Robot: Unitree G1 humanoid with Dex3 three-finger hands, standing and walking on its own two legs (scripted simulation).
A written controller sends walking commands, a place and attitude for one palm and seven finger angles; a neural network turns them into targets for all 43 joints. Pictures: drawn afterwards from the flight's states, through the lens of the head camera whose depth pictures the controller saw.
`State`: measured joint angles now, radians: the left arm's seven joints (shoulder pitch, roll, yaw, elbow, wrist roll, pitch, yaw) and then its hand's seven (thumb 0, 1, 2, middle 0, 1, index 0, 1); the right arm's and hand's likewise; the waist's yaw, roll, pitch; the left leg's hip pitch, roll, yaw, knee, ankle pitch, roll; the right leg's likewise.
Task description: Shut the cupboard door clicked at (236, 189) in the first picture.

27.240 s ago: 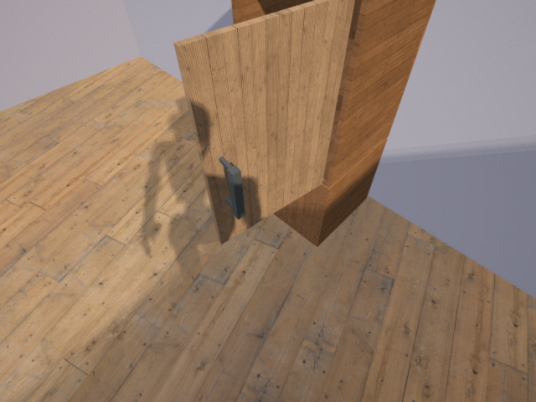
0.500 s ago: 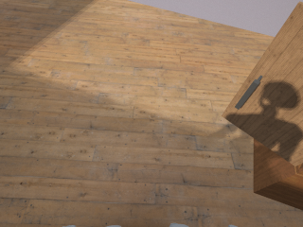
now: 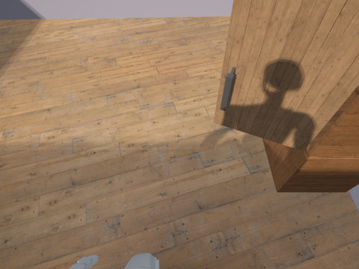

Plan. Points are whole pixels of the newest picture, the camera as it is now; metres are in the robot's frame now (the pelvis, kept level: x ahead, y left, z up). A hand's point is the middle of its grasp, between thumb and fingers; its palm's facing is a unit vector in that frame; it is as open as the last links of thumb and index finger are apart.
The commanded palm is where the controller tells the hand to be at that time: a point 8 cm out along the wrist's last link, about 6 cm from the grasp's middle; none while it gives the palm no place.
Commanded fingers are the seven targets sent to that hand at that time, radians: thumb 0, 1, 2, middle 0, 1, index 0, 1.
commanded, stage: turn to face it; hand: left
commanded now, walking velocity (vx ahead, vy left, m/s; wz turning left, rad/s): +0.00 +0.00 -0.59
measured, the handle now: (228, 89) +0.72 -0.15 -0.09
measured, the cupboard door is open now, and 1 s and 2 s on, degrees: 66 66 66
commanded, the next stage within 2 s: take the last steps up to it in 0.50 s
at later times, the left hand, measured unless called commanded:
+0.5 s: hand (109, 255) +0.17 +0.20 -0.16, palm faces -0.25 -0.95 -0.21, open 7.4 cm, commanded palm none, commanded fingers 0.00 0.90 0.90 -0.20 -0.30 -0.20 -0.30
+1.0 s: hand (126, 251) +0.18 +0.16 -0.17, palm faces -0.37 -0.92 -0.12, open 7.4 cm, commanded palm none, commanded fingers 0.00 0.90 0.90 -0.20 -0.30 -0.20 -0.30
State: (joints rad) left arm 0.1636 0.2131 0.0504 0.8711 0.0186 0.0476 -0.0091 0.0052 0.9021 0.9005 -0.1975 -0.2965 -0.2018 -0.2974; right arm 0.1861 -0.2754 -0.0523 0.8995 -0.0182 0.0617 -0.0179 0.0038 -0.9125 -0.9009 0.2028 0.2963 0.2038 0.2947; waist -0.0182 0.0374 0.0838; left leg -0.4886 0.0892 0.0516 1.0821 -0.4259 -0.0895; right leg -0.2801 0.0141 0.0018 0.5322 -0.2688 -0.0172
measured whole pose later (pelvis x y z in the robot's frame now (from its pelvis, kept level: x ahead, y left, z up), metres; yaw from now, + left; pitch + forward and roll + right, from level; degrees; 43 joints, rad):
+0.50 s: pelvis +0.02 +0.02 +0.01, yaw -15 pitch +1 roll -2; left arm 0.14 0.24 0.07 0.91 0.02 0.08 -0.03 0.01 0.91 0.90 -0.19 -0.30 -0.20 -0.30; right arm 0.26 -0.21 -0.02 0.93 -0.03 0.02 -0.02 0.00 -0.91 -0.90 0.21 0.30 0.21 0.30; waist -0.02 0.02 0.08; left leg -0.24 0.14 0.17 0.53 -0.30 -0.01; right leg -0.34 -0.01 -0.05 0.75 -0.41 0.03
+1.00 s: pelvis +0.07 +0.01 +0.01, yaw -22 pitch +0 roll -2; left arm 0.25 0.21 0.07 1.02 0.03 0.05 -0.04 0.01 0.90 0.90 -0.20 -0.30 -0.20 -0.30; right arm 0.38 -0.16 -0.01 0.99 -0.04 -0.05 -0.03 0.00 -0.91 -0.90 0.20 0.30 0.21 0.30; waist -0.04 -0.04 0.00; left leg -0.17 0.08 0.16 0.47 -0.30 0.01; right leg -0.49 0.00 -0.01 1.08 -0.33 -0.01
